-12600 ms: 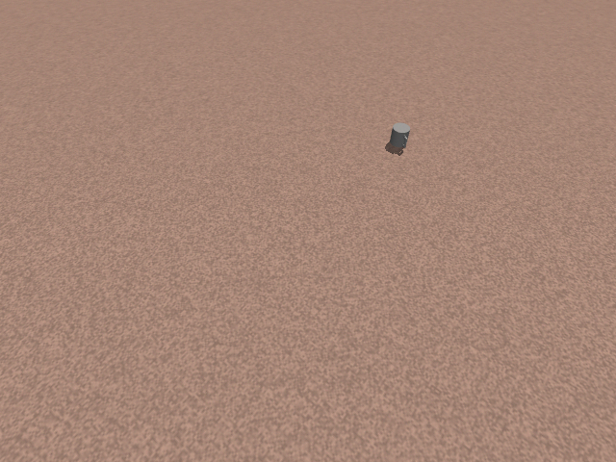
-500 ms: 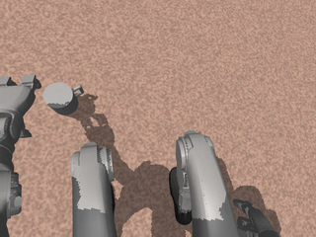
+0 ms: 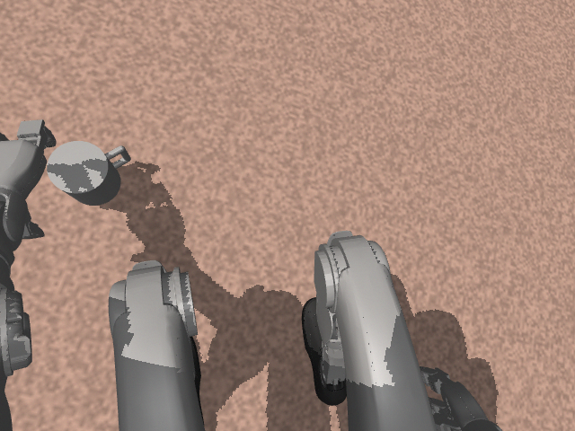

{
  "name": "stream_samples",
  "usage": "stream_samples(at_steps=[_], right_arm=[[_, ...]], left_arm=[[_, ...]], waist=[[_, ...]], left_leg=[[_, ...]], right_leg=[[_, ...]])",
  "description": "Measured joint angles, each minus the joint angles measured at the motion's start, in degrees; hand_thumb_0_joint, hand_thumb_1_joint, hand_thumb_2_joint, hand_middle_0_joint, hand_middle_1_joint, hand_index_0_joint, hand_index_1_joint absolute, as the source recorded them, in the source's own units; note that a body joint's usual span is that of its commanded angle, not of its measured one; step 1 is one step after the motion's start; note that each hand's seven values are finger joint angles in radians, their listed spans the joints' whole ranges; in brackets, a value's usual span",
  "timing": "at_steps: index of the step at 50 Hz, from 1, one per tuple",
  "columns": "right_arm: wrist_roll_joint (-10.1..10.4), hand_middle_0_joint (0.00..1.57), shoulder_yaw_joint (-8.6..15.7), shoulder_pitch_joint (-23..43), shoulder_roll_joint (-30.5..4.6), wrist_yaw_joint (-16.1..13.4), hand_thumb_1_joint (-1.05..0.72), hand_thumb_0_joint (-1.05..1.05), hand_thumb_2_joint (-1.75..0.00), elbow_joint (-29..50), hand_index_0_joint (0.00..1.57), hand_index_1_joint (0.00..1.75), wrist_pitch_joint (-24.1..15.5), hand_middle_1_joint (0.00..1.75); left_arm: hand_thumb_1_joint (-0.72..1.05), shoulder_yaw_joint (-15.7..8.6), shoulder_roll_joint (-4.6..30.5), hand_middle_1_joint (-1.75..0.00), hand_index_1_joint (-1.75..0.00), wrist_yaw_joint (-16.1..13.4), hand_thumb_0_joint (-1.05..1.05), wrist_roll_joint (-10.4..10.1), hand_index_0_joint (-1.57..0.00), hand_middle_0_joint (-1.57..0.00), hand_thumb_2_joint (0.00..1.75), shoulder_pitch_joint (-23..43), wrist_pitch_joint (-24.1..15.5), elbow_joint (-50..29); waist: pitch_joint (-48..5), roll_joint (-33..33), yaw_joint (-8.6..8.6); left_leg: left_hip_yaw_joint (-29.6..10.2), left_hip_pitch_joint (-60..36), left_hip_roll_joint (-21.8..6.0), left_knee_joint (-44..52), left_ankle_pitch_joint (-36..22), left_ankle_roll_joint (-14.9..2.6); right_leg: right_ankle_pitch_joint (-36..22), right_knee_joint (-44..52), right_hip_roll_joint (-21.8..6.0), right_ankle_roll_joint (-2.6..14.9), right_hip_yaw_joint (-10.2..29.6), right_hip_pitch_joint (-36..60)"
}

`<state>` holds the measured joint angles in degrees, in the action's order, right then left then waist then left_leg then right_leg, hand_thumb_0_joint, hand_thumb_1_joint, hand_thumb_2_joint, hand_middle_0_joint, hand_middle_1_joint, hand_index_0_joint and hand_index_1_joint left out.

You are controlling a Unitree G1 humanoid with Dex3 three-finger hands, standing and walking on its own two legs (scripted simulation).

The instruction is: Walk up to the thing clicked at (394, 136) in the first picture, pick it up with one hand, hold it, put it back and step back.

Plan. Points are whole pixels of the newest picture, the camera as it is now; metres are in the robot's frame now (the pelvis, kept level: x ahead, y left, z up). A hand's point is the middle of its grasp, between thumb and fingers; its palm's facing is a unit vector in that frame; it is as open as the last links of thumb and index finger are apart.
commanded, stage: rise first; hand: left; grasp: from above
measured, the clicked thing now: (95, 170) +0.51 +0.27 -0.29
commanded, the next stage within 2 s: approach in 1.64 s
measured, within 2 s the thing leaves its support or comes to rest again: neither
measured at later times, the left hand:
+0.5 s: hand (31, 190) +0.44 +0.32 -0.18, palm faces -0.45 -0.07 -0.89, open 14.1 cm
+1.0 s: hand (30, 183) +0.46 +0.32 -0.19, palm faces -0.45 -0.06 -0.89, open 14.2 cm
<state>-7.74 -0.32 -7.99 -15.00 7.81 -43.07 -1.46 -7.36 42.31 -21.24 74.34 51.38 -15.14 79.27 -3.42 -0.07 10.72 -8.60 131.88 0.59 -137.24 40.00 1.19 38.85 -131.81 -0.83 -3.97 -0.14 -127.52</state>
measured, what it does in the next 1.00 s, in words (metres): stands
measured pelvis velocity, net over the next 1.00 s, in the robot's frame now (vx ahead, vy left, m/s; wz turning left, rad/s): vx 0.00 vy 0.01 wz -0.03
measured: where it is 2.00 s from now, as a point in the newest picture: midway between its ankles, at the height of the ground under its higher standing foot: (258, 386)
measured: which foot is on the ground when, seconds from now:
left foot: down 0.00-1.00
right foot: down 0.00-1.00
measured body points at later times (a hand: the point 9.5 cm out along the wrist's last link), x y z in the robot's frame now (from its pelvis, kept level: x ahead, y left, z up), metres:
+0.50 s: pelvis +0.00 +0.00 -0.01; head +0.24 +0.08 +0.37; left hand +0.46 +0.32 -0.13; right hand +0.06 -0.28 -0.11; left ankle +0.07 +0.13 -0.30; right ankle +0.10 -0.15 -0.30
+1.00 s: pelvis +0.00 +0.01 -0.02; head +0.24 +0.09 +0.35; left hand +0.48 +0.32 -0.14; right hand +0.05 -0.27 -0.11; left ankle +0.07 +0.13 -0.30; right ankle +0.10 -0.15 -0.30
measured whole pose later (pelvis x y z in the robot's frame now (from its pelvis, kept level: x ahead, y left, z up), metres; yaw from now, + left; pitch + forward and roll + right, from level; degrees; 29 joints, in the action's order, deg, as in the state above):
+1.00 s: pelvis +0.00 +0.01 -0.02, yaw -2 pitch +33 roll -10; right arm -9.6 -4.2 -8.5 -15.7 8.9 -42.6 -2.4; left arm -7.7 47.9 -22.6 75.9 56.1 -15.4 85.7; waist -1.2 -0.7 14.2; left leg -9.8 135.2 1.1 -141.0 39.7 0.5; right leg 38.6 -134.1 -0.4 -4.0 -1.0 -129.4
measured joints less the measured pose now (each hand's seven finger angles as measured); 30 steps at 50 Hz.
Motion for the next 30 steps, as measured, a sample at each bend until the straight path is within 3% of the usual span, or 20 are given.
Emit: stream_samples(at_steps=[30], right_arm=[[-1.35, 0.20, -2.24, 0.25, -0.58, 0.65, -0.91, 0.00, -0.90, 0.00, 0.20, 0.30, -0.58, 0.30]], left_arm=[[-0.55, -0.31, 2.73, -1.04, -1.05, -2.35, 0.00, 1.25, -0.07, -0.08, 1.03, 2.83, -0.42, 5.25]], waist=[[0.88, -0.39, 2.09]], left_leg=[[-0.83, 1.93, 0.32, -2.26, -0.07, -0.28]], right_leg=[[-0.10, -1.43, 0.24, -0.09, -0.55, -1.18]])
